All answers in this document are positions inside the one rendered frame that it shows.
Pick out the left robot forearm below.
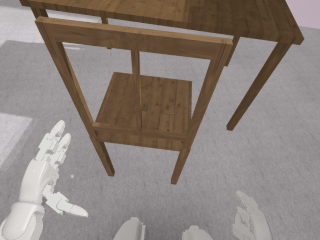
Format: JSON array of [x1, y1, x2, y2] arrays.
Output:
[[0, 201, 46, 240]]

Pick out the right robot thigh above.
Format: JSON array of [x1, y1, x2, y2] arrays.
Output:
[[182, 228, 213, 240]]

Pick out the robot right shin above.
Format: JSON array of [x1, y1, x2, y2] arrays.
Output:
[[189, 225, 199, 229]]

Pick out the robot left hand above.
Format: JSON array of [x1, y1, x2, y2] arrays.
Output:
[[18, 120, 88, 218]]

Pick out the table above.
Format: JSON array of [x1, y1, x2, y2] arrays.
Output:
[[19, 0, 304, 131]]

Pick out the robot right hand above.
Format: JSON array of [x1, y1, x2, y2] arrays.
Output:
[[232, 190, 273, 240]]

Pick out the chair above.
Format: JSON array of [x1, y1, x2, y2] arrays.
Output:
[[34, 16, 233, 185]]

